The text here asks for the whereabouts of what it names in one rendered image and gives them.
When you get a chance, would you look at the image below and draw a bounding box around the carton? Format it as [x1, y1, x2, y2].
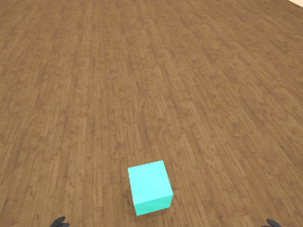
[128, 160, 173, 216]

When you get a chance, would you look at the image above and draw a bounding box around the left robot hand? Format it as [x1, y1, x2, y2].
[49, 217, 70, 227]

